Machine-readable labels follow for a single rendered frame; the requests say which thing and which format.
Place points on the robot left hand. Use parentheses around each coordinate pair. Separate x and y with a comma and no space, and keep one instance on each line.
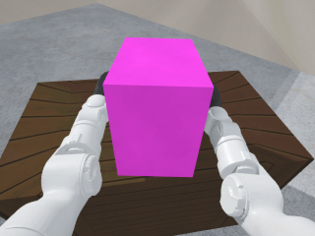
(99,85)

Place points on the robot left upper arm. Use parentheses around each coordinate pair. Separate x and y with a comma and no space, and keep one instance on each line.
(68,181)

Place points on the robot left forearm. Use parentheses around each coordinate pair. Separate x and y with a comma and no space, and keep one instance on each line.
(87,131)

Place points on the carton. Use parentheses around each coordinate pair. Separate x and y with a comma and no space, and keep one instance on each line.
(157,95)

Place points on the robot right upper arm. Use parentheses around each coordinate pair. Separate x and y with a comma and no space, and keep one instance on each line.
(256,203)

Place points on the robot right forearm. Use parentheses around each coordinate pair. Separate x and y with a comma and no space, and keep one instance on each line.
(230,148)

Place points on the robot right hand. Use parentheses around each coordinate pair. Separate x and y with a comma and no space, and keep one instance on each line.
(216,98)

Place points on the pedestal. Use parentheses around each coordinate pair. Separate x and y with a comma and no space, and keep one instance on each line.
(143,205)

